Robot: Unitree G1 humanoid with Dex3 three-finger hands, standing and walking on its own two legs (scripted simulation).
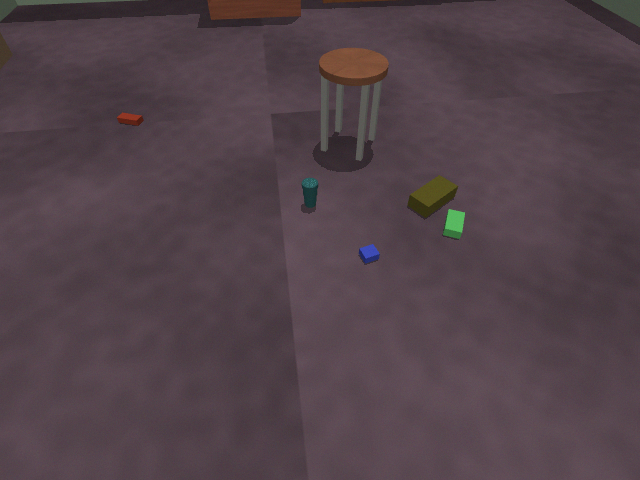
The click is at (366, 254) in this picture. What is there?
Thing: small box
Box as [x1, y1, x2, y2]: [359, 244, 379, 263]
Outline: 373,244 359,248 359,254 365,263 378,258 379,253
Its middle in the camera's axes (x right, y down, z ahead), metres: +0.20 +0.06 +1.62
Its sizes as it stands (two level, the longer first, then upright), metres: 0.064 0.058 0.033
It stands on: the floor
